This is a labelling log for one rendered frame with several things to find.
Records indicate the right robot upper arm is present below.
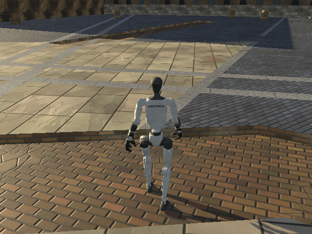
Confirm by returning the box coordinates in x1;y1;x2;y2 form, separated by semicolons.
166;98;179;124

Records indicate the robot left thigh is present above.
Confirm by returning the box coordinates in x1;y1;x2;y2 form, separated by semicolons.
139;136;151;165

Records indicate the robot left forearm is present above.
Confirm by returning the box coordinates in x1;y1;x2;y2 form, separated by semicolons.
127;118;137;141

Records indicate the robot right hand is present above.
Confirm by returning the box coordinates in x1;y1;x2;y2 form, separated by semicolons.
171;131;182;140

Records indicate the left robot shin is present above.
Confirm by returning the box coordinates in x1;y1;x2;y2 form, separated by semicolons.
143;157;151;186

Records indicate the left robot upper arm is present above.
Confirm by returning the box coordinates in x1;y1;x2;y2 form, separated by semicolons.
133;98;146;125

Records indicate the robot left hand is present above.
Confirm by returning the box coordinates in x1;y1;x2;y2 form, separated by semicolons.
125;139;136;152

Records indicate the robot right forearm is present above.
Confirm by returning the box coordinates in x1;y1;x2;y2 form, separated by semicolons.
174;117;182;133

